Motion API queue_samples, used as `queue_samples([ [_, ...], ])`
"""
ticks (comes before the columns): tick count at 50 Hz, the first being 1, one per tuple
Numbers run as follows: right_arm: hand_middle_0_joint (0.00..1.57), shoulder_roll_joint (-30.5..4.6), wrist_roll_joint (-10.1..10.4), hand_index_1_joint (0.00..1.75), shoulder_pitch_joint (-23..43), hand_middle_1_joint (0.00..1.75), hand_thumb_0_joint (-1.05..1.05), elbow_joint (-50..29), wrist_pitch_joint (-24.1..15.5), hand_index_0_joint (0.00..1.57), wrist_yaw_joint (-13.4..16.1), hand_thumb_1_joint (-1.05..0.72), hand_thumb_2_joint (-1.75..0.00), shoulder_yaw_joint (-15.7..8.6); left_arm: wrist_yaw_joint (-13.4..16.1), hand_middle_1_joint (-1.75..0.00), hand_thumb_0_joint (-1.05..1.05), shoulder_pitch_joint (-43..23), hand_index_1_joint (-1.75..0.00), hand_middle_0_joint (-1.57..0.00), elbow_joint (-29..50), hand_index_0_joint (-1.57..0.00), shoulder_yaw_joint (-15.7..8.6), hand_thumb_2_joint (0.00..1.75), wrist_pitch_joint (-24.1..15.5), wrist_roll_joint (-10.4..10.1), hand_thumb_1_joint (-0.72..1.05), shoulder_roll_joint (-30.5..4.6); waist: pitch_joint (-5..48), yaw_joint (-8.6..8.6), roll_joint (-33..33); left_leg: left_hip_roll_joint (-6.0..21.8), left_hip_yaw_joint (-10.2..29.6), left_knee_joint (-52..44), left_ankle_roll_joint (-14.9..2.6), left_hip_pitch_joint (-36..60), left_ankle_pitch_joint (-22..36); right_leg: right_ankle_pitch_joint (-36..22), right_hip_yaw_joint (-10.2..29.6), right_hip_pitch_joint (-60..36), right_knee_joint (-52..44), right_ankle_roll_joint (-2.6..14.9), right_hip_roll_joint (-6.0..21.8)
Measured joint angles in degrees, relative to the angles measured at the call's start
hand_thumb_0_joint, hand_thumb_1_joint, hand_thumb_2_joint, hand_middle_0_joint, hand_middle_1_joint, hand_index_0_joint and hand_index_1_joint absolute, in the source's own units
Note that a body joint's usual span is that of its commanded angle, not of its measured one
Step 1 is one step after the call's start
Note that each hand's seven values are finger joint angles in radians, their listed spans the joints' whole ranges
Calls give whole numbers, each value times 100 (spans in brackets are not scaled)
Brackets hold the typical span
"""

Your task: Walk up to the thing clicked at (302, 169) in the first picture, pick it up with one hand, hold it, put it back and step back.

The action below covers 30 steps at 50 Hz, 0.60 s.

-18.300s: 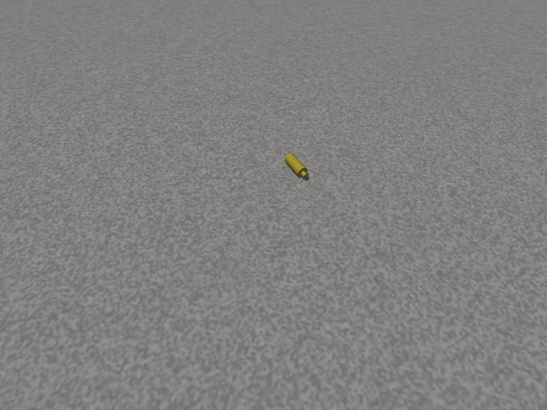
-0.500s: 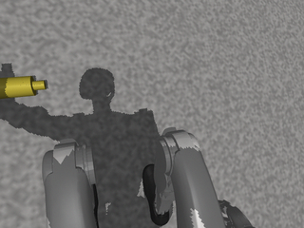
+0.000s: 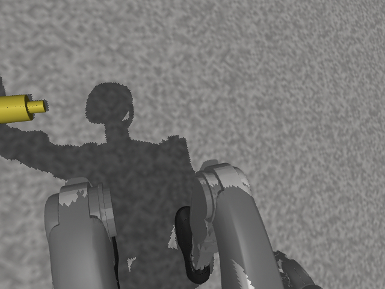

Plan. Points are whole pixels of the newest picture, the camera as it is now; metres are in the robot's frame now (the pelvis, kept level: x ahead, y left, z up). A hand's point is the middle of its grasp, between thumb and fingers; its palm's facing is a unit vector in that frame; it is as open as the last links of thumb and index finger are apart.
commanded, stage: rise first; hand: left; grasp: from above
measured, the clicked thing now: (2, 110) +0.47 +0.35 -0.29
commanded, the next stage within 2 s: approach in 0.92 s
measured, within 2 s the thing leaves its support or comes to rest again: neither
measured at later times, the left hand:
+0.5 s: hand out of the picture +0.43 +0.39 -0.18, palm faces -0.44 -0.12 -0.89, open 13.7 cm
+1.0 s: hand out of the picture +0.43 +0.39 -0.17, palm faces -0.45 -0.11 -0.89, open 13.9 cm
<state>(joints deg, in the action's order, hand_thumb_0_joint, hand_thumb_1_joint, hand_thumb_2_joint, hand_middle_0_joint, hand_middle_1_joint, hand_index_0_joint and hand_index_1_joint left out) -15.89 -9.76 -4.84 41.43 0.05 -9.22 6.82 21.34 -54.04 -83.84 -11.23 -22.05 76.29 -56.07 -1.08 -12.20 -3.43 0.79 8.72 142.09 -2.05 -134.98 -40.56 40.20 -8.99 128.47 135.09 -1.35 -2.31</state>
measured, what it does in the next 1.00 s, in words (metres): stands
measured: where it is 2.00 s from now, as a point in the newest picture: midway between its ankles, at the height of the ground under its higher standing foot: (152, 268)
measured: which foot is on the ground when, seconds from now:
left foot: down 0.00-1.00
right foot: down 0.00-1.00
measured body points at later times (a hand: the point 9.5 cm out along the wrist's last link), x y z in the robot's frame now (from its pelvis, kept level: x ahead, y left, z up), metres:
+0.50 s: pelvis +0.00 +0.00 +0.00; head +0.25 +0.12 +0.35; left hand +0.45 +0.40 -0.13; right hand +0.08 -0.27 -0.09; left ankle +0.07 +0.12 -0.28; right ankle +0.10 -0.11 -0.28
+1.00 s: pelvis +0.00 +0.00 +0.00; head +0.25 +0.12 +0.36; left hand +0.45 +0.39 -0.12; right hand +0.08 -0.27 -0.09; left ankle +0.07 +0.12 -0.28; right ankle +0.10 -0.11 -0.28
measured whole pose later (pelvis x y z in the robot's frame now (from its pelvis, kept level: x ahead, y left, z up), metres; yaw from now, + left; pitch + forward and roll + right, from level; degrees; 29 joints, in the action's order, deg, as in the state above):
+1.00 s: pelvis +0.00 +0.00 +0.00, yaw -1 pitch +32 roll -13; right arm -16.4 -9.6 -5.6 39.7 -0.2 -9.5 9.0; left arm 20.2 -55.9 -84.4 -10.2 -22.0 76.2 -57.8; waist -1.9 -13.4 -3.6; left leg 0.7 9.6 142.1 -2.2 -134.8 -40.2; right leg 39.5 -9.7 127.9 134.3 -1.7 -2.6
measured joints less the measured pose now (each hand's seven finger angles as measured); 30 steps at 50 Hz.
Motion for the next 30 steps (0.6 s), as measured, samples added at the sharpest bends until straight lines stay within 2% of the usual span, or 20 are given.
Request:
queue_samples([
  [12, 21, -37, -44, 30, -30, 30, 0, -20, 4, 20, -14, -91, -90, 116, -29, -97, 0, -84, -97, -15, -104, -16, -26, 93, -56, -13, -45, -141, -111, -78, -19, 9, 43, 55, 2, -15, -1, -24, -36, 11, 23, -6, -20],
  [18, 21, -45, -49, 30, -46, 30, 0, -43, -11, 20, -7, -91, -90, 167, 21, -97, 0, -126, -97, -15, -154, -16, -17, 94, -74, 50, -45, -201, -126, -106, -35, 9, 72, 78, 0, -41, 0, -36, -59, 24, 22, -11, -28],
  [24, 21, -30, -46, 30, -40, 30, 0, -44, -48, 20, -2, -91, -90, 207, 93, -97, 0, -188, -97, -15, -226, -15, -9, 94, -15, 47, -46, -258, -129, -144, -73, 18, 82, 104, -23, -44, -8, -40, -67, 14, 21, -35, -43],
  [30, 21, -23, -28, 30, -71, 30, 0, -102, -71, 20, -7, -91, -90, 218, 17, -98, 0, -164, -97, -15, -155, -15, 5, 95, 63, 44, -46, -285, -145, -161, -78, 0, 79, 105, -38, -64, 13, -39, -67, 3, 12, -49, -31],
])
